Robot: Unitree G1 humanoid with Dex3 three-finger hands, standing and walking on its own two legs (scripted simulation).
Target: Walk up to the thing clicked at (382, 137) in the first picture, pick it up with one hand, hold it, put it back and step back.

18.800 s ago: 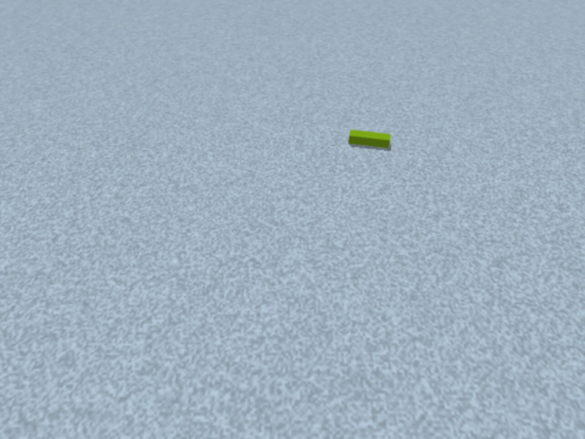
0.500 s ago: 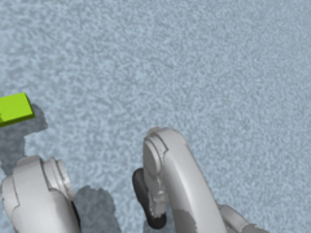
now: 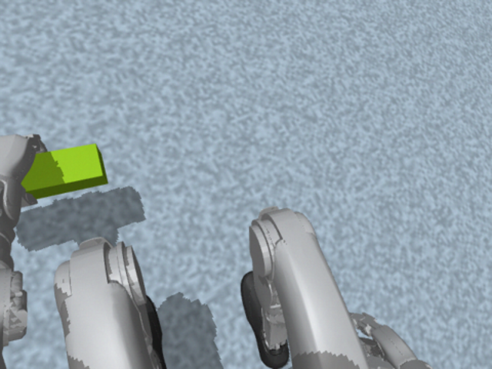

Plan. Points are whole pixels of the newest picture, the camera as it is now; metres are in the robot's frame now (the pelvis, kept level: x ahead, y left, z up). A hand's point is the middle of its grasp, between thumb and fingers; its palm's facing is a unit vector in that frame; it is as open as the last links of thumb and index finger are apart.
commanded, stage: settle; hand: left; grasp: from above
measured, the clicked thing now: (30, 178) +0.45 +0.32 -0.19
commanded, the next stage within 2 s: lift in 0.04 s
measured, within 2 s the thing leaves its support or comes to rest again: neither
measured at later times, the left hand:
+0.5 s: hand out of the picture +0.40 +0.33 -0.07, palm faces -0.45 -0.10 -0.89, open 9.2 cm
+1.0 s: hand out of the picture +0.34 +0.32 +0.12, palm faces -0.40 -0.14 -0.91, open 9.3 cm
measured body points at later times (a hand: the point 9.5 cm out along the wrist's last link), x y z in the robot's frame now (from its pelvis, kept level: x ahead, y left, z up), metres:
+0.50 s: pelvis +0.00 +0.00 +0.06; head +0.20 +0.07 +0.45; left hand +0.42 +0.33 -0.02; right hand +0.09 -0.27 -0.06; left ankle +0.09 +0.14 -0.28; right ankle +0.10 -0.12 -0.28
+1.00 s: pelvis +0.00 +0.00 +0.20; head +0.14 +0.05 +0.63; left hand +0.35 +0.32 +0.17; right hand +0.17 -0.24 +0.08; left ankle +0.09 +0.14 -0.28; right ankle +0.10 -0.12 -0.28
